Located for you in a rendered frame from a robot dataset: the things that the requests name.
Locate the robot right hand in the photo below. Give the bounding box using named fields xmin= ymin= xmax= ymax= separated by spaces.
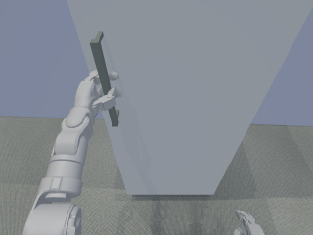
xmin=234 ymin=210 xmax=265 ymax=235

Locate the robot left hand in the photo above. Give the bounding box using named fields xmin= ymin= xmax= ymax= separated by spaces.
xmin=74 ymin=69 xmax=122 ymax=117

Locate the fridge door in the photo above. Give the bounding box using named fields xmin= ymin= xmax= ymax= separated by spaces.
xmin=67 ymin=0 xmax=313 ymax=195

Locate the handle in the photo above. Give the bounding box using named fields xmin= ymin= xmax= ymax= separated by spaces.
xmin=90 ymin=31 xmax=119 ymax=127

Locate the robot left upper arm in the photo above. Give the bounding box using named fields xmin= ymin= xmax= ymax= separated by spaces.
xmin=24 ymin=203 xmax=82 ymax=235

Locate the left robot forearm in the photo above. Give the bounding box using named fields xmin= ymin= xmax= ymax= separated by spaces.
xmin=22 ymin=106 xmax=95 ymax=235

